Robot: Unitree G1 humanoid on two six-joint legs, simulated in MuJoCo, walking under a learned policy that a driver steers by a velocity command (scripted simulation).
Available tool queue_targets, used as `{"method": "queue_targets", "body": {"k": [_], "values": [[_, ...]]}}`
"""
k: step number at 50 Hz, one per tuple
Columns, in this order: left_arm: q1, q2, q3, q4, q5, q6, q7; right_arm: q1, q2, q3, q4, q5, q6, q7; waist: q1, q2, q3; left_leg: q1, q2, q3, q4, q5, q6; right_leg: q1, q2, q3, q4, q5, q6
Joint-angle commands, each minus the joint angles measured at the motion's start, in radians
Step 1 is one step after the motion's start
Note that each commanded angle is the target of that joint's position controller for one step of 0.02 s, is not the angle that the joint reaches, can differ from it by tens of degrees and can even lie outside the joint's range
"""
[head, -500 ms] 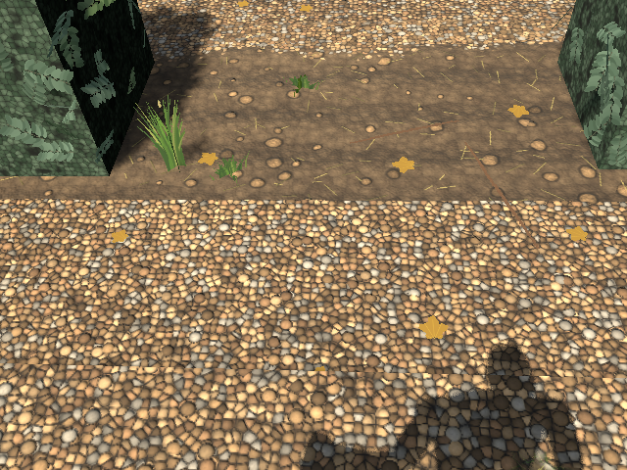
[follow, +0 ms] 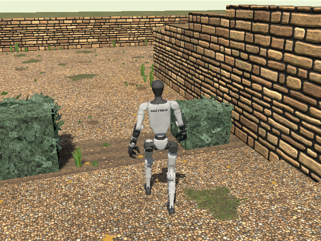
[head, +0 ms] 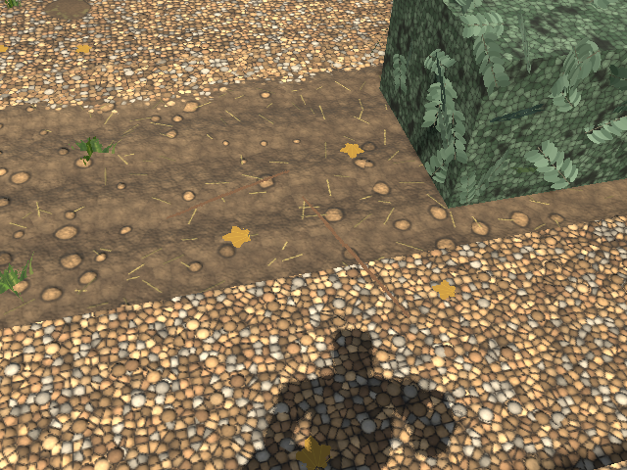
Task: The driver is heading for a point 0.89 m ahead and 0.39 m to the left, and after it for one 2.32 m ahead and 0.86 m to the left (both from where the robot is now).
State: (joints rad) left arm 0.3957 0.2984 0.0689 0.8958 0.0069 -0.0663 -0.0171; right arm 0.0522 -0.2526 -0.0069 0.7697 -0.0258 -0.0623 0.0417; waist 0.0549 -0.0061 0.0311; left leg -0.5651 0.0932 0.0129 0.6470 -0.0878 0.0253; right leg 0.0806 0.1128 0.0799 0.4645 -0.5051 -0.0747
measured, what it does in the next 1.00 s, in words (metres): goes down, turning left: left foot, then right foot 0.16 m lower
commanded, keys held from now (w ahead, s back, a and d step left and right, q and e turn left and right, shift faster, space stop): w+q+shift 0.94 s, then w+e+shift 0.06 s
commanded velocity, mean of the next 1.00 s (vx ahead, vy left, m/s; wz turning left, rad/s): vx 1.00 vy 0.00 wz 0.73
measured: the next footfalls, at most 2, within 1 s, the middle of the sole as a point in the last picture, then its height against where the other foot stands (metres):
left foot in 0.02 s outside the picture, level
right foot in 0.58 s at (327, 408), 0.16 m lower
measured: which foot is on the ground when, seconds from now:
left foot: up 0.00-0.00, down 0.02-0.58, up 0.60-0.94, down 0.96-1.00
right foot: down 0.00-0.04, up 0.06-0.56, down 0.58-0.94, up 0.96-1.00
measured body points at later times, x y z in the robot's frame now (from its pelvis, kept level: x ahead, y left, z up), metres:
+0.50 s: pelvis +0.45 +0.07 -0.03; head +0.47 +0.08 +0.42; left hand +0.68 +0.34 -0.06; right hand +0.40 -0.23 -0.13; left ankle +0.18 +0.12 -0.71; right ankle +0.67 -0.02 -0.73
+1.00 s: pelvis +0.87 +0.21 -0.17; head +0.89 +0.23 +0.28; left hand +0.63 +0.32 -0.30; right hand +1.22 +0.23 -0.24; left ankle +0.93 +0.27 -0.87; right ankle +0.76 -0.02 -0.75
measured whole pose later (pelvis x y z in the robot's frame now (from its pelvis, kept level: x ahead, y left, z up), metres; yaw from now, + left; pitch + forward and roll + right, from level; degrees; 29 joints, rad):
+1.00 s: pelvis +0.87 +0.21 -0.17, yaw +47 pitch +0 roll -2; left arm 0.51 0.23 0.01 0.96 0.03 -0.07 0.03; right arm -0.05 -0.31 -0.02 0.70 -0.03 -0.02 0.05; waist 0.05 0.04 0.06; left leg -0.49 -0.10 0.14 0.73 -0.29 0.23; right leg -0.12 -0.01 -0.19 1.23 -0.44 0.02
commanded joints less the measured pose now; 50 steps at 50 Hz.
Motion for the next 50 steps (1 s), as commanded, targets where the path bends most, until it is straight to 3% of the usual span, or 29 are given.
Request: {"method": "queue_targets", "body": {"k": [1, 2, 3, 4, 5, 6, 10, 13, 14, 17, 23, 25, 27, 28, 29, 30, 31, 32, 33, 34, 35, 37, 40, 43, 46, 47, 48, 49, 50], "values": [[-0.110, 0.211, 0.050, -0.048, 0.031, 0.002, 0.010, 0.543, -0.196, -0.089, 0.131, 0.013, 0.010, -0.013, -0.325, 0.029, -0.105, 0.604, -0.128, 0.074, 0.005, -0.226, 0.068, -0.287, -0.178, -0.032, 0.443, 1.037, -0.093], [-0.134, 0.087, 0.026, -0.087, 0.012, -0.005, 0.007, 0.696, -0.294, -0.112, 0.160, 0.013, 0.012, -0.016, -0.357, 0.278, -0.145, 0.702, 0.040, -0.356, -0.177, -0.655, 0.141, -0.530, -0.029, -0.096, 0.971, 0.616, -0.047], [-0.027, 0.001, -0.001, -0.139, 0.014, -0.030, -0.008, 0.529, -0.263, -0.095, 0.146, 0.023, 0.020, -0.001, -0.138, 0.497, -0.116, 0.748, 0.148, -0.943, -0.449, -0.708, 0.190, -0.832, 0.059, 0.021, 1.038, 0.047, -0.036], [-0.046, 0.059, -0.003, -0.130, 0.025, -0.029, 0.004, 0.309, -0.216, -0.096, 0.073, 0.014, 0.021, 0.005, -0.077, 0.266, -0.025, 0.669, 0.182, -0.864, -0.428, -0.683, 0.234, -0.889, -0.049, 0.028, 1.010, 0.154, -0.042], [-0.120, 0.097, 0.001, -0.123, 0.032, -0.028, 0.004, 0.287, -0.178, -0.094, 0.059, 0.011, 0.013, 0.008, -0.086, 0.079, -0.015, 0.557, 0.160, -0.728, -0.391, -0.602, 0.246, -0.810, -0.108, 0.030, 0.917, 0.230, -0.035], [-0.173, 0.098, 0.000, -0.132, 0.040, -0.021, 0.011, 0.283, -0.164, -0.090, 0.068, 0.009, 0.011, 0.005, -0.070, 0.009, 0.025, 0.434, 0.114, -0.629, -0.385, -0.509, 0.231, -0.740, -0.145, 0.021, 0.806, 0.229, -0.020], [-0.298, 0.069, -0.025, -0.189, 0.055, 0.027, 0.009, 0.349, -0.160, -0.081, 0.100, 0.034, -0.018, -0.021, -0.054, 0.075, 0.058, 0.300, 0.012, -0.483, -0.444, -0.261, 0.260, -0.662, -0.197, 0.006, 0.500, 0.288, 0.075], [-0.369, 0.071, -0.032, -0.195, 0.052, 0.026, -0.015, 0.432, -0.206, -0.101, 0.099, 0.006, -0.023, -0.024, -0.102, 0.031, 0.011, 0.366, 0.027, -0.433, -0.421, 0.054, 0.294, -0.677, -0.185, -0.050, 0.453, 0.443, 0.102], [-0.392, 0.076, -0.032, -0.198, 0.047, 0.020, -0.020, 0.454, -0.193, -0.101, 0.095, 0.017, -0.026, -0.026, -0.112, 0.020, 0.002, 0.397, 0.019, -0.425, -0.411, 0.089, 0.286, -0.705, -0.195, -0.051, 0.440, 0.485, 0.100], [-0.595, 0.096, -0.021, -0.263, 0.052, -0.011, -0.025, 0.575, -0.178, -0.102, 0.158, 0.016, -0.040, -0.051, -0.196, 0.011, 0.040, 0.521, -0.030, -0.457, -0.327, -0.055, 0.233, -0.861, -0.161, -0.022, 0.209, 0.696, 0.086], [-0.625, 0.062, -0.027, -0.321, 0.027, -0.022, -0.040, 0.550, -0.160, -0.095, 0.146, -0.009, -0.023, -0.054, -0.213, 0.112, 0.054, 0.426, -0.066, -0.486, -0.150, -0.007, 0.177, -0.620, -0.131, -0.016, 0.105, 0.784, 0.066], [-0.527, 0.066, -0.023, -0.292, 0.024, -0.047, -0.025, 0.481, -0.170, -0.100, 0.124, -0.012, -0.017, -0.071, -0.171, 0.073, 0.049, 0.440, -0.109, -0.461, -0.014, 0.015, 0.134, -0.460, -0.145, 0.005, -0.070, 0.804, 0.088], [-0.195, 0.102, 0.004, -0.191, 0.017, -0.057, 0.006, 0.460, -0.188, -0.106, 0.147, -0.015, 0.000, -0.083, -0.014, 0.021, -0.110, 0.454, -0.176, -0.422, 0.438, 0.099, 0.140, -0.159, -0.192, 0.021, -0.181, 0.978, 0.090], [0.028, 0.124, 0.020, -0.109, 0.013, -0.050, 0.019, 0.398, -0.195, -0.111, 0.139, 0.005, 0.008, -0.089, 0.108, -0.013, -0.165, 0.351, -0.214, -0.355, 0.748, 0.015, 0.123, 0.073, -0.247, 0.046, -0.278, 1.138, 0.084], [0.124, 0.174, 0.042, -0.048, 0.022, -0.036, 0.019, 0.334, -0.130, -0.102, 0.110, 0.024, 0.013, -0.083, 0.121, -0.098, -0.140, 0.085, -0.275, -0.284, 1.035, -0.552, 0.105, 0.267, -0.320, 0.080, -0.160, 1.064, 0.086], [0.184, 0.173, 0.025, -0.048, 0.061, -0.038, 0.003, 0.372, -0.050, -0.068, 0.056, 0.051, -0.001, -0.082, 0.068, -0.199, -0.191, -0.175, -0.215, -0.279, 1.200, -0.700, 0.124, 0.457, -0.392, 0.032, 0.254, 1.457, 0.182], [0.155, 0.123, 0.014, -0.061, 0.073, -0.045, -0.010, 0.521, -0.067, -0.065, 0.054, 0.098, -0.002, -0.100, -0.010, -0.331, -0.323, -0.382, -0.146, -0.190, 1.188, -0.573, 0.104, 0.645, -0.542, 0.191, 0.333, 1.644, 0.142], [0.086, 0.159, 0.039, -0.080, 0.065, -0.039, -0.002, 0.517, -0.079, -0.055, 0.081, 0.056, 0.012, -0.103, -0.002, -0.315, -0.385, -0.457, -0.112, -0.120, 1.262, -0.455, 0.101, 0.539, -0.594, 0.382, 0.172, 0.941, -0.006], [0.012, 0.140, 0.044, -0.099, 0.067, -0.043, 0.011, 0.444, -0.074, -0.047, 0.069, 0.002, 0.026, -0.085, -0.021, -0.282, -0.333, -0.446, -0.064, -0.083, 1.282, -0.373, 0.099, 0.304, -0.604, 0.548, -0.037, 0.261, -0.101], [-0.055, 0.017, 0.003, -0.096, 0.059, -0.056, 0.011, 0.247, -0.139, -0.071, 0.046, -0.026, 0.029, -0.060, -0.014, -0.055, -0.127, -0.418, -0.018, -0.095, 1.092, -0.222, 0.104, 0.070, -0.507, 0.409, -0.142, 0.180, -0.040], [-0.056, 0.033, -0.003, -0.041, 0.046, -0.075, 0.020, 0.137, -0.106, -0.062, -0.018, -0.022, 0.035, -0.017, -0.056, -0.080, 0.031, -0.382, 0.011, -0.097, 0.930, -0.173, 0.076, -0.136, -0.514, 0.319, -0.167, 0.465, -0.044], [-0.067, -0.019, -0.022, 0.007, 0.009, -0.088, 0.024, 0.050, -0.052, -0.037, -0.062, -0.021, 0.054, 0.027, -0.101, -0.090, 0.092, -0.181, 0.037, -0.095, 0.636, -0.082, 0.050, -0.354, -0.401, 0.085, -0.233, 0.650, 0.031], [-0.056, -0.004, -0.026, 0.017, -0.010, -0.092, 0.024, -0.013, -0.045, -0.019, -0.100, -0.016, 0.054, 0.044, -0.105, -0.107, 0.051, -0.138, 0.005, -0.002, 0.462, 0.047, 0.085, -0.275, -0.361, -0.093, -0.241, 0.999, 0.075], [-0.005, 0.030, -0.027, 0.029, 0.006, -0.060, 0.038, -0.103, -0.044, 0.003, -0.124, 0.007, 0.048, 0.041, -0.105, -0.034, 0.062, 0.012, -0.099, 0.165, 0.225, 0.052, 0.138, -0.207, -0.288, -0.265, -0.218, 1.314, 0.131], [0.008, 0.136, -0.013, 0.008, 0.013, -0.040, 0.073, 0.105, -0.136, -0.024, -0.056, -0.016, 0.061, 0.042, -0.230, -0.077, -0.067, 0.417, -0.207, 0.189, 0.134, 0.008, 0.181, -0.260, -0.328, -0.285, 0.168, 1.616, 0.148], [-0.068, 0.166, -0.009, -0.022, 0.018, -0.032, 0.074, 0.334, -0.196, -0.053, 0.013, -0.019, 0.065, 0.031, -0.342, -0.052, -0.146, 0.683, -0.184, 0.093, 0.101, -0.007, 0.244, -0.414, -0.341, -0.263, 0.477, 1.467, 0.153], [-0.123, 0.156, -0.005, -0.031, 0.027, -0.024, 0.059, 0.457, -0.232, -0.079, 0.073, 0.006, 0.064, 0.010, -0.387, 0.081, -0.172, 0.903, -0.107, -0.037, -0.032, 0.049, 0.333, -0.632, -0.194, -0.282, 0.953, 0.573, 0.130], [-0.057, 0.062, -0.032, -0.089, 0.046, -0.031, 0.050, 0.375, -0.277, -0.083, 0.058, 0.014, 0.063, -0.008, -0.240, 0.191, -0.221, 0.975, 0.053, -0.238, 0.075, 0.172, 0.340, -0.817, -0.146, -0.227, 1.250, -0.076, 0.081], [0.058, 0.056, -0.042, -0.144, 0.020, -0.040, 0.041, 0.356, -0.278, -0.074, 0.012, -0.006, 0.058, -0.022, -0.159, 0.127, -0.366, 1.074, 0.239, -0.541, -0.092, 0.068, 0.450, -0.931, -0.183, -0.058, 1.259, -0.045, 0.057]]}}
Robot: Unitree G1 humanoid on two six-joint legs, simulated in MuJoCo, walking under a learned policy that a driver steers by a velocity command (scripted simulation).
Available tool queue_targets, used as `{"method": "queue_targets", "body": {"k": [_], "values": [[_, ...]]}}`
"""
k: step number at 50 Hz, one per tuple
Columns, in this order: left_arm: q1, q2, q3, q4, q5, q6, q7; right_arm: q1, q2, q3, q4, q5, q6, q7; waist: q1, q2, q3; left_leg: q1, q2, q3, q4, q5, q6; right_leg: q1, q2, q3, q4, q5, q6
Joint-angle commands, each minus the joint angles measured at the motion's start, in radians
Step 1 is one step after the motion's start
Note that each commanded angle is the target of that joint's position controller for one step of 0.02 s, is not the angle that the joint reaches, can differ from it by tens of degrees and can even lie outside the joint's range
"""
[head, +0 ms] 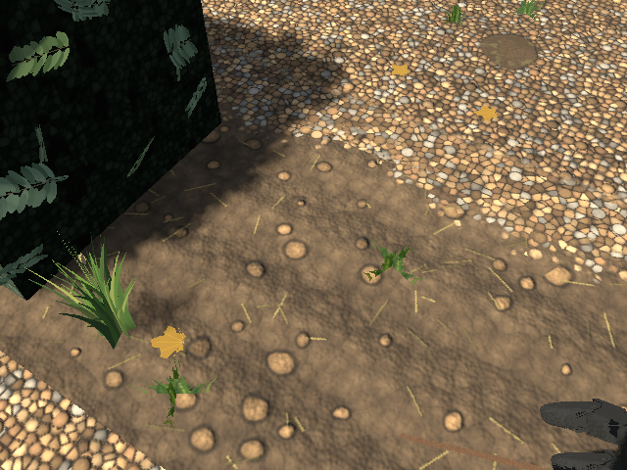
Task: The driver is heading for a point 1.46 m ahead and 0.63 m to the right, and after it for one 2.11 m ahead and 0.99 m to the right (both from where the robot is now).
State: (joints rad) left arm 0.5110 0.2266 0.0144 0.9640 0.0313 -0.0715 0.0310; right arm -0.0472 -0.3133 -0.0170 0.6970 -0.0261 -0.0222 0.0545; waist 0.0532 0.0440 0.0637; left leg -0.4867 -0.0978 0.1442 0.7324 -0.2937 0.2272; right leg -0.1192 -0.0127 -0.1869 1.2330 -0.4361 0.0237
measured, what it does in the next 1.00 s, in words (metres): walks ahead, turning right: right foot, then left foot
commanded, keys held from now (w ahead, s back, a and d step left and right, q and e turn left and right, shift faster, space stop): w+e+shift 1.00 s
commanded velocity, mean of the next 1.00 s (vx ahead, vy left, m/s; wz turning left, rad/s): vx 1.00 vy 0.00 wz -0.63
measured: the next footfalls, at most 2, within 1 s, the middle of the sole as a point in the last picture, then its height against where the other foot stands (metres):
right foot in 0.40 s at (423, 430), level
left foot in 0.82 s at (416, 246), level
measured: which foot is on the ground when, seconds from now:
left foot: down 0.00-0.40, up 0.42-0.80, down 0.82-1.00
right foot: up 0.00-0.38, down 0.40-0.82, up 0.84-1.00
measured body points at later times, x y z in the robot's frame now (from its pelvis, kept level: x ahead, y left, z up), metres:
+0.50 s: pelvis +0.45 -0.12 +0.02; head +0.48 -0.12 +0.47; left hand +0.57 +0.16 -0.11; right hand +0.50 -0.39 -0.09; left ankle +0.31 +0.05 -0.56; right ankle +0.50 -0.15 -0.70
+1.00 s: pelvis +0.90 -0.25 +0.04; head +0.93 -0.27 +0.48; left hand +1.21 -0.11 -0.06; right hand +0.77 -0.53 -0.07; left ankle +0.98 -0.14 -0.70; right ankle +0.79 -0.28 -0.59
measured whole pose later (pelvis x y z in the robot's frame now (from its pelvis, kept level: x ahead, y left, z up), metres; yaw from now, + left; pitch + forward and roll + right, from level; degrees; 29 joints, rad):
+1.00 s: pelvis +0.90 -0.25 +0.04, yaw -42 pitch +2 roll +3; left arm 0.20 0.38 0.07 0.73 0.03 -0.01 -0.04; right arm 0.30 -0.32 -0.04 0.75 -0.04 -0.09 -0.02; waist -0.01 -0.06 0.02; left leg -0.24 0.01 0.12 0.46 -0.26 -0.02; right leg -0.54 0.00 0.02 1.32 -0.29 -0.10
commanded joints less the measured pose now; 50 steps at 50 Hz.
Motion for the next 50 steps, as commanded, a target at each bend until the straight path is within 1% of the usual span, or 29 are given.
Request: {"method": "queue_targets", "body": {"k": [1, 2, 4, 6, 8, 12, 15, 17, 18, 19, 20, 21, 22, 23, 24, 27, 31, 34, 36, 38, 39, 40, 41, 42, 43, 44, 45, 46, 50], "values": [[-0.149, 0.170, 0.016, -0.224, -0.012, -0.037, -0.012, 0.440, -0.168, -0.064, 0.081, -0.018, 0.018, -0.057, -0.190, -0.017, -0.242, 0.820, 0.434, -0.752, -0.427, -0.064, 0.219, -0.818, -0.045, 0.194, 0.417, -0.004, -0.041], [-0.159, 0.180, 0.018, -0.216, -0.011, -0.025, -0.019, 0.366, -0.128, -0.056, 0.092, -0.011, 0.006, -0.071, -0.115, -0.057, -0.064, 0.619, 0.409, -0.671, -0.505, -0.134, 0.165, -0.804, -0.088, 0.194, 0.326, 0.055, -0.044], [-0.106, 0.143, 0.012, -0.168, 0.006, 0.021, -0.036, 0.299, -0.092, -0.039, 0.093, -0.002, -0.041, -0.073, -0.017, -0.105, 0.033, 0.343, 0.346, -0.488, -0.555, -0.009, 0.098, -0.650, -0.119, 0.238, 0.229, 0.091, -0.030], [-0.152, 0.112, 0.011, -0.174, -0.004, 0.052, -0.058, 0.284, -0.078, -0.036, 0.113, 0.001, -0.085, -0.060, 0.018, -0.110, 0.109, 0.135, 0.278, -0.314, -0.612, 0.077, 0.034, -0.541, -0.140, 0.270, 0.045, 0.154, -0.021], [-0.248, 0.100, 0.014, -0.202, -0.016, 0.050, -0.069, 0.305, -0.074, -0.038, 0.131, 0.003, -0.112, -0.046, -0.006, -0.071, 0.125, 0.148, 0.208, -0.168, -0.640, 0.265, -0.024, -0.548, -0.130, 0.243, -0.139, 0.310, -0.041], [-0.386, 0.054, 0.002, -0.241, -0.033, 0.024, -0.092, 0.357, -0.066, -0.030, 0.152, 0.029, -0.142, -0.042, -0.053, -0.055, 0.080, 0.293, 0.197, -0.004, -0.699, 0.573, -0.096, -0.442, -0.091, 0.119, -0.478, 0.640, -0.119], [-0.404, 0.078, 0.008, -0.238, -0.026, 0.017, -0.099, 0.410, -0.105, -0.034, 0.169, 0.016, -0.133, -0.068, -0.057, -0.004, 0.015, 0.554, 0.234, 0.054, -0.610, 1.076, -0.154, -0.409, 0.014, 0.031, -0.590, 0.614, -0.157], [-0.280, 0.135, 0.028, -0.208, -0.021, 0.028, -0.092, 0.393, -0.157, -0.049, 0.158, -0.010, -0.096, -0.096, 0.026, 0.079, -0.092, 0.673, 0.274, 0.071, -0.380, 1.423, -0.184, -0.298, 0.095, -0.002, -0.581, 0.440, -0.181], [-0.119, 0.176, 0.046, -0.167, -0.023, 0.035, -0.086, 0.353, -0.181, -0.058, 0.142, -0.024, -0.072, -0.103, 0.115, 0.103, -0.166, 0.653, 0.292, 0.070, -0.160, 1.484, -0.183, -0.154, 0.120, 0.010, -0.561, 0.343, -0.204], [0.084, 0.224, 0.072, -0.110, -0.018, 0.040, -0.075, 0.296, -0.197, -0.065, 0.117, -0.032, -0.053, -0.103, 0.218, 0.081, -0.241, 0.553, 0.292, 0.055, 0.139, 1.380, -0.167, 0.046, 0.118, 0.066, -0.601, 0.245, -0.242], [0.164, 0.269, 0.099, -0.089, -0.019, 0.050, -0.060, 0.261, -0.158, -0.058, 0.114, -0.033, -0.055, -0.087, 0.254, -0.014, -0.229, 0.348, 0.181, 0.064, 0.531, 0.835, -0.163, 0.201, 0.064, 0.175, -0.630, 0.155, -0.285], [0.024, 0.359, 0.120, -0.109, -0.002, 0.067, -0.053, 0.323, 0.010, -0.017, 0.019, -0.009, -0.084, -0.055, 0.045, -0.380, -0.221, -0.221, -0.015, -0.035, 0.912, -0.156, -0.237, 0.459, -0.161, 0.724, -0.726, 0.108, -0.457], [-0.012, 0.350, 0.125, -0.146, -0.014, 0.063, -0.058, 0.291, -0.035, -0.002, -0.025, -0.010, -0.113, -0.054, 0.076, -0.217, -0.320, -0.357, 0.024, -0.233, 0.945, -0.133, -0.206, 0.517, -0.229, 0.987, -0.904, 0.006, -0.514], [-0.025, 0.291, 0.115, -0.146, -0.014, 0.057, -0.051, 0.233, -0.064, 0.001, -0.038, -0.011, -0.130, -0.053, 0.063, -0.073, -0.213, -0.377, 0.088, -0.265, 0.845, -0.051, -0.194, 0.406, -0.230, 0.938, -0.973, -0.020, -0.460], [-0.047, 0.232, 0.101, -0.132, -0.014, 0.053, -0.046, 0.229, -0.067, 0.004, -0.040, -0.012, -0.135, -0.052, 0.007, 0.028, -0.102, -0.329, 0.135, -0.249, 0.715, -0.005, -0.196, 0.234, -0.200, 0.847, -0.999, 0.044, -0.407], [-0.108, 0.200, 0.078, -0.145, -0.026, 0.021, -0.033, 0.231, -0.051, 0.020, -0.057, -0.054, -0.073, -0.043, -0.082, 0.028, -0.002, -0.204, 0.195, -0.218, 0.537, -0.025, -0.248, -0.064, -0.063, 0.644, -1.035, 0.189, -0.355], [-0.085, 0.228, 0.087, -0.159, -0.037, -0.006, -0.039, 0.020, -0.034, 0.041, -0.159, -0.036, -0.052, -0.026, -0.032, -0.039, 0.071, -0.135, 0.192, -0.126, 0.169, 0.176, -0.290, -0.226, 0.024, 0.543, -1.095, 0.447, -0.323], [-0.020, 0.245, 0.099, -0.147, -0.046, -0.003, -0.043, -0.070, -0.016, 0.051, -0.193, -0.016, -0.059, -0.024, 0.044, -0.085, 0.018, -0.074, 0.133, -0.102, -0.053, 0.378, -0.275, -0.111, 0.031, 0.541, -1.053, 0.715, -0.264], [-0.014, 0.259, 0.106, -0.147, -0.044, -0.001, -0.038, -0.096, -0.027, 0.048, -0.213, -0.009, -0.065, -0.030, 0.058, -0.106, -0.010, -0.040, 0.111, -0.121, -0.140, 0.402, -0.255, -0.014, 0.007, 0.565, -1.014, 0.813, -0.244], [-0.065, 0.283, 0.113, -0.163, -0.043, -0.004, -0.030, -0.018, -0.061, 0.033, -0.199, -0.007, -0.069, -0.042, 0.006, -0.108, -0.074, 0.147, 0.070, -0.139, -0.231, 0.365, -0.234, 0.015, 0.009, 0.572, -0.904, 0.985, -0.199], [-0.090, 0.314, 0.119, -0.171, -0.036, -0.008, -0.031, 0.101, -0.114, 0.010, -0.167, -0.001, -0.072, -0.056, -0.054, -0.107, -0.164, 0.301, 0.050, -0.157, -0.215, 0.299, -0.224, 0.029, 0.009, 0.581, -0.762, 1.086, -0.175], [-0.156, 0.348, 0.126, -0.187, -0.028, -0.014, -0.036, 0.294, -0.159, -0.013, -0.120, 0.008, -0.075, -0.072, -0.175, -0.111, -0.255, 0.501, 0.075, -0.169, -0.211, 0.237, -0.217, -0.021, 0.023, 0.579, -0.553, 1.070, -0.159], [-0.212, 0.297, 0.113, -0.208, -0.017, -0.027, -0.037, 0.531, -0.213, -0.043, -0.064, -0.003, -0.076, -0.094, -0.284, -0.081, -0.360, 0.745, 0.181, -0.244, -0.154, 0.056, -0.199, -0.151, 0.055, 0.541, -0.283, 0.899, -0.153], [-0.181, 0.107, 0.066, -0.243, -0.024, -0.031, -0.034, 0.636, -0.265, -0.061, -0.038, -0.046, -0.077, -0.107, -0.250, 0.197, -0.441, 0.964, 0.471, -0.571, -0.211, -0.198, -0.163, -0.412, 0.152, 0.426, 0.055, -0.038, -0.154], [-0.060, 0.125, 0.046, -0.296, -0.067, -0.018, -0.035, 0.504, -0.301, -0.078, -0.061, -0.048, -0.069, -0.091, -0.118, 0.407, -0.548, 0.980, 0.601, -1.084, -0.416, -0.367, -0.065, -0.586, 0.147, 0.355, 0.227, -0.062, -0.146], [-0.153, 0.201, 0.053, -0.252, -0.029, 0.004, -0.028, 0.372, -0.165, -0.061, -0.094, -0.038, -0.064, -0.084, -0.129, 0.164, -0.359, 0.805, 0.518, -0.936, -0.461, -0.503, -0.071, -0.639, 0.056, 0.321, 0.216, 0.079, -0.149], [-0.215, 0.215, 0.058, -0.256, -0.011, 0.017, -0.040, 0.331, -0.094, -0.043, -0.083, -0.028, -0.062, -0.079, -0.122, 0.047, -0.230, 0.658, 0.472, -0.749, -0.453, -0.370, -0.081, -0.628, 0.021, 0.294, 0.170, 0.152, -0.139], [-0.255, 0.206, 0.059, -0.259, -0.003, 0.029, -0.055, 0.341, -0.072, -0.038, -0.057, -0.032, -0.063, -0.075, -0.114, -0.027, -0.163, 0.562, 0.437, -0.623, -0.465, -0.209, -0.095, -0.613, -0.008, 0.282, 0.143, 0.161, -0.130], [-0.359, 0.108, 0.027, -0.348, 0.007, 0.075, -0.095, 0.432, -0.032, -0.030, 0.059, 0.005, -0.098, -0.057, -0.062, 0.037, -0.042, 0.419, 0.395, -0.310, -0.535, 0.112, -0.135, -0.673, -0.096, 0.266, 0.098, 0.167, -0.118]]}}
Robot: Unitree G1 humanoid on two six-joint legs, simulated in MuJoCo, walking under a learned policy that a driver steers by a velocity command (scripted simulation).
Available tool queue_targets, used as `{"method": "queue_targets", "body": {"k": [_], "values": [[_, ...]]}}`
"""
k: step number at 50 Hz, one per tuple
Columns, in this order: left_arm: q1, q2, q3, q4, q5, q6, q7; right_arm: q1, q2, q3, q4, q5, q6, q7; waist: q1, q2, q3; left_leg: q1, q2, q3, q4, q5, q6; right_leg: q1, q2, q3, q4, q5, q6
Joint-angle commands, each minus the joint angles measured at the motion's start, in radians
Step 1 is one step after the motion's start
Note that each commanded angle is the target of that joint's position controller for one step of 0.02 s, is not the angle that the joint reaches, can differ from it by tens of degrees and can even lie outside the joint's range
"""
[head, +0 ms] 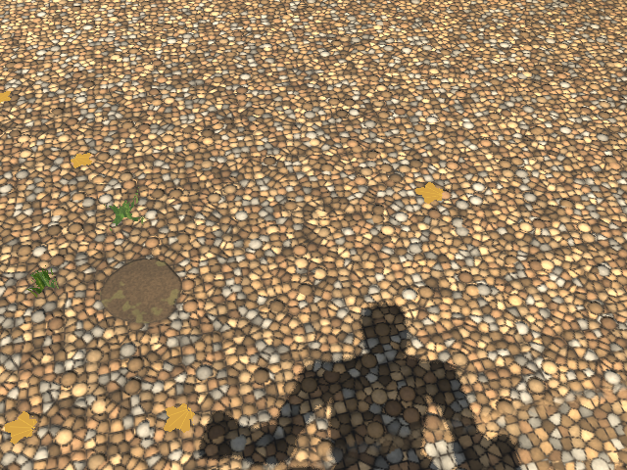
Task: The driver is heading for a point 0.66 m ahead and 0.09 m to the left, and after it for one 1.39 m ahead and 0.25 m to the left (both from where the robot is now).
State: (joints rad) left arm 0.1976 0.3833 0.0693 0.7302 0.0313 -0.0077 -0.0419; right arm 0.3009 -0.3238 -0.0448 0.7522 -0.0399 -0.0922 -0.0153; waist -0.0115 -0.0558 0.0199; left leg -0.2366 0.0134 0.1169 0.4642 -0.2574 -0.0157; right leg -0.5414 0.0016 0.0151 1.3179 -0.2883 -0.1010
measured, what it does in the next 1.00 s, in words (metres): walks ahead, turning left: right foot, then left foot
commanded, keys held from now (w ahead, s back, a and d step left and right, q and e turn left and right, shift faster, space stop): w+e+shift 0.10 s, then w+shift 0.12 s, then w+q+shift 0.28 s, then q+shift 0.50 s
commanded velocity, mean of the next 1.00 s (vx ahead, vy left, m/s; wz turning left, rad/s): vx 0.71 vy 0.00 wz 0.22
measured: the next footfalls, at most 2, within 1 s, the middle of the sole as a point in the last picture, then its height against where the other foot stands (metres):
right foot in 0.28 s outside the picture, level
left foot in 0.70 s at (332, 306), level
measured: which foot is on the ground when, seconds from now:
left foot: down 0.00-0.28, up 0.30-0.68, down 0.70-1.00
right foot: up 0.00-0.26, down 0.28-0.68, up 0.70-1.00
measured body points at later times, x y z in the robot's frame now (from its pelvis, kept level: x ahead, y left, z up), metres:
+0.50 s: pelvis +0.46 -0.06 +0.00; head +0.48 -0.06 +0.45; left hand +0.52 +0.22 -0.13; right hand +0.53 -0.33 -0.12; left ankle +0.55 +0.10 -0.64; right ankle +0.39 -0.09 -0.73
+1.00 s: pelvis +0.77 -0.07 +0.00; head +0.82 -0.05 +0.44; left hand +0.93 +0.20 -0.09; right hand +0.90 -0.35 -0.12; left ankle +0.83 -0.04 -0.73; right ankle +0.93 -0.24 -0.66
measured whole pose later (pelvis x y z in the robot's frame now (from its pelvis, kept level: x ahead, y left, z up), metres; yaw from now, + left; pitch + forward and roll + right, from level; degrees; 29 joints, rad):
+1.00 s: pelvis +0.77 -0.07 +0.00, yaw +18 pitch +1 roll -1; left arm 0.02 0.25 -0.02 0.61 0.04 0.02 0.04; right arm 0.32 -0.31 -0.08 0.76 0.00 0.02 -0.01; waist -0.08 -0.01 0.10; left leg -0.34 -0.24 -0.17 0.44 -0.09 0.14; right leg -0.69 -0.06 0.16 1.04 -0.29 0.08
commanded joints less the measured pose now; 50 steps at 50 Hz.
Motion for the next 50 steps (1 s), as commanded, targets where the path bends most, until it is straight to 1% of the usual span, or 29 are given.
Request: {"method": "queue_targets", "body": {"k": [1, 3, 5, 8, 10, 12, 13, 14, 15, 16, 17, 18, 20, 23, 26, 28, 29, 31, 32, 33, 34, 35, 36, 37, 39, 41, 43, 45, 50], "values": [[-0.082, -0.051, -0.034, -0.141, 0.008, 0.015, -0.028, 0.080, -0.023, -0.002, 0.011, 0.022, -0.035, 0.017, 0.010, 0.139, 0.014, 0.146, 0.274, -0.212, -0.286, 0.161, 0.098, -0.258, -0.114, 0.047, -0.011, 0.058, 0.009], [-0.139, -0.048, -0.043, -0.182, 0.003, 0.017, -0.036, 0.040, -0.039, -0.005, 0.016, 0.016, -0.045, 0.020, 0.040, 0.148, 0.044, 0.094, 0.241, -0.069, -0.323, 0.277, 0.081, -0.241, -0.114, 0.022, -0.101, 0.169, 0.013], [-0.187, -0.036, -0.046, -0.187, -0.005, 0.019, -0.044, 0.042, -0.050, -0.007, 0.031, 0.013, -0.048, 0.019, 0.033, 0.109, 0.066, 0.094, 0.175, 0.063, -0.347, 0.372, 0.058, -0.195, -0.081, -0.044, -0.236, 0.268, 0.003], [-0.289, -0.060, -0.067, -0.212, 0.006, 0.002, -0.059, 0.126, -0.096, -0.012, 0.066, 0.009, -0.050, 0.018, 0.010, 0.083, 0.140, 0.109, 0.191, 0.134, -0.375, 0.695, 0.053, -0.053, -0.025, -0.148, -0.519, 0.309, -0.046], [-0.231, -0.032, -0.059, -0.176, 0.011, -0.010, -0.048, 0.161, -0.159, -0.022, 0.075, 0.009, -0.033, 0.005, 0.047, 0.136, 0.072, 0.228, 0.222, 0.139, -0.273, 1.128, 0.065, 0.077, 0.064, -0.180, -0.574, 0.242, -0.081], [0.022, 0.028, -0.029, -0.091, 0.019, -0.021, -0.025, 0.146, -0.223, -0.031, 0.075, 0.009, -0.001, -0.008, 0.183, 0.179, -0.075, 0.241, 0.261, 0.123, 0.085, 1.333, 0.087, 0.364, 0.126, -0.141, -0.618, 0.109, -0.120], [0.221, 0.066, -0.005, -0.024, 0.023, -0.023, -0.006, 0.104, -0.225, -0.030, 0.065, 0.014, 0.011, -0.011, 0.285, 0.168, -0.145, 0.127, 0.242, 0.127, 0.373, 1.210, 0.098, 0.606, 0.110, -0.079, -0.737, 0.115, -0.143], [0.246, 0.151, 0.024, -0.002, 0.030, -0.017, 0.017, 0.148, -0.123, -0.013, 0.047, 0.004, 0.014, 0.000, 0.215, 0.018, -0.222, -0.114, 0.134, 0.093, 0.786, 0.275, 0.092, 0.829, -0.082, 0.153, -0.702, -0.041, -0.143], [0.198, 0.230, 0.037, -0.050, 0.035, -0.018, 0.027, 0.267, -0.030, 0.011, -0.019, 0.058, 0.010, 0.011, 0.100, -0.177, -0.422, -0.436, -0.011, -0.084, 1.150, -0.282, 0.073, 1.058, -0.408, 0.731, -0.843, -0.078, -0.248], [0.221, 0.176, 0.043, -0.046, 0.017, -0.018, 0.035, 0.084, -0.120, -0.005, -0.044, 0.057, -0.001, 0.005, 0.187, 0.035, -0.383, -0.516, 0.003, -0.218, 1.154, -0.128, 0.091, 0.959, -0.364, 0.705, -0.973, -0.119, -0.214], [0.179, 0.138, 0.033, -0.005, 0.017, -0.033, 0.046, 0.048, -0.086, 0.001, -0.050, 0.064, -0.006, 0.009, 0.126, 0.037, -0.167, -0.549, 0.039, -0.195, 1.083, -0.056, 0.088, 0.769, -0.344, 0.549, -1.009, -0.049, -0.197], [0.143, 0.075, 0.019, 0.013, 0.019, -0.051, 0.043, 0.053, -0.064, 0.007, -0.027, 0.052, -0.001, 0.014, 0.073, 0.113, -0.049, -0.503, 0.086, -0.192, 0.984, -0.028, 0.087, 0.588, -0.306, 0.437, -1.044, 0.029, -0.165], [0.095, 0.004, -0.003, 0.026, 0.009, -0.083, 0.044, 0.129, -0.023, 0.011, 0.024, 0.030, 0.044, 0.034, -0.012, 0.084, 0.005, -0.361, 0.126, -0.209, 0.888, 0.004, 0.070, 0.374, -0.245, 0.251, -1.123, 0.062, -0.109], [0.124, -0.030, -0.011, 0.067, -0.013, -0.122, 0.030, 0.034, 0.003, 0.007, 0.015, 0.024, 0.078, 0.057, -0.017, 0.043, 0.078, -0.429, 0.151, -0.196, 0.774, 0.072, 0.065, 0.337, -0.193, 0.077, -1.202, 0.202, -0.050], [0.118, -0.048, -0.019, 0.081, -0.013, -0.138, 0.026, -0.102, 0.032, 0.016, -0.030, 0.033, 0.067, 0.067, -0.009, 0.021, 0.122, -0.449, 0.103, -0.097, 0.572, 0.262, 0.080, 0.349, -0.100, -0.152, -1.209, 0.605, 0.020], [0.106, -0.048, -0.027, 0.080, -0.029, -0.142, 0.038, -0.166, 0.050, 0.027, -0.048, 0.025, 0.050, 0.081, -0.003, 0.045, 0.120, -0.353, 0.052, 0.011, 0.347, 0.399, 0.088, 0.349, -0.077, -0.243, -1.168, 0.813, 0.047], [0.134, -0.029, -0.027, 0.085, -0.035, -0.147, 0.048, -0.185, 0.056, 0.031, -0.054, 0.022, 0.042, 0.091, 0.007, 0.045, 0.102, -0.303, 0.017, 0.055, 0.245, 0.471, 0.095, 0.389, -0.087, -0.254, -1.134, 0.902, 0.057], [0.132, 0.034, -0.014, 0.078, -0.043, -0.145, 0.075, -0.077, 0.027, 0.021, -0.016, 0.009, 0.042, 0.099, -0.034, -0.007, 0.010, -0.148, -0.070, 0.099, 0.166, 0.508, 0.115, 0.470, -0.114, -0.266, -0.967, 1.125, 0.090], [0.116, 0.063, -0.005, 0.067, -0.043, -0.134, 0.088, 0.027, -0.006, 0.008, 0.014, 0.003, 0.047, 0.095, -0.079, -0.034, -0.049, -0.036, -0.114, 0.102, 0.171, 0.454, 0.129, 0.478, -0.134, -0.258, -0.826, 1.222, 0.106], [0.078, 0.084, 0.003, 0.053, -0.039, -0.117, 0.094, 0.198, -0.055, -0.015, 0.056, -0.005, 0.051, 0.084, -0.163, -0.044, -0.129, 0.143, -0.139, 0.060, 0.186, 0.404, 0.159, 0.430, -0.154, -0.241, -0.602, 1.234, 0.118], [0.014, 0.086, 0.009, 0.039, -0.042, -0.100, 0.090, 0.363, -0.104, -0.042, 0.098, -0.004, 0.052, 0.063, -0.261, -0.004, -0.182, 0.299, -0.100, -0.024, 0.121, 0.456, 0.213, 0.343, -0.130, -0.231, -0.260, 0.984, 0.133], [-0.026, 0.016, 0.003, 0.043, -0.042, -0.091, 0.067, 0.326, -0.151, -0.067, 0.096, 0.033, 0.059, 0.031, -0.255, 0.221, -0.114, 0.381, -0.007, -0.146, 0.011, 0.800, 0.252, 0.149, 0.095, -0.253, 0.150, -0.097, 0.149], [0.216, -0.072, -0.025, -0.027, -0.042, -0.084, 0.077, 0.243, -0.280, -0.086, 0.063, 0.006, 0.058, 0.034, -0.045, 0.282, -0.272, 0.612, 0.262, -0.535, 0.167, 1.593, 0.455, -0.122, 0.118, -0.083, 0.493, -0.328, 0.195], [0.221, -0.035, -0.041, -0.052, -0.025, -0.084, 0.085, 0.192, -0.278, -0.103, -0.005, 0.026, 0.062, 0.030, -0.085, 0.126, -0.501, 0.710, 0.348, -0.731, 0.052, 1.325, 0.541, -0.195, 0.081, 0.075, 0.510, -0.221, 0.175], [0.111, 0.004, -0.040, -0.065, 0.010, -0.069, 0.079, 0.036, -0.130, -0.066, -0.042, 0.046, 0.086, 0.004, -0.003, -0.062, -0.223, 0.310, 0.233, -0.683, -0.108, 0.690, 0.452, -0.164, -0.010, 0.091, 0.262, -0.154, 0.151], [0.067, 0.007, -0.039, -0.081, 0.029, -0.021, 0.080, 0.027, -0.092, -0.050, -0.035, 0.046, 0.084, 0.003, 0.029, -0.074, -0.080, 0.054, 0.159, -0.577, -0.146, 0.746, 0.385, -0.076, -0.040, 0.075, 0.084, -0.154, 0.164], [0.047, -0.024, -0.051, -0.099, 0.026, 0.014, 0.086, 0.038, -0.126, -0.058, -0.030, 0.035, 0.074, 0.014, 0.038, -0.055, -0.086, -0.054, 0.096, -0.505, -0.129, 0.853, 0.344, 0.002, -0.050, 0.059, -0.057, -0.138, 0.178], [0.025, -0.040, -0.058, -0.118, 0.017, 0.021, 0.085, 0.026, -0.152, -0.069, -0.042, 0.025, 0.075, 0.013, 0.036, -0.006, -0.140, -0.044, 0.053, -0.481, -0.089, 0.886, 0.297, 0.006, -0.046, 0.056, -0.147, -0.070, 0.182], [-0.104, -0.020, -0.055, -0.163, 0.003, 0.043, 0.083, 0.023, -0.163, -0.085, -0.075, 0.044, 0.122, -0.003, -0.020, 0.108, -0.150, 0.029, -0.012, -0.582, -0.093, 0.438, 0.163, -0.067, -0.019, 0.102, -0.304, 0.055, 0.181]]}}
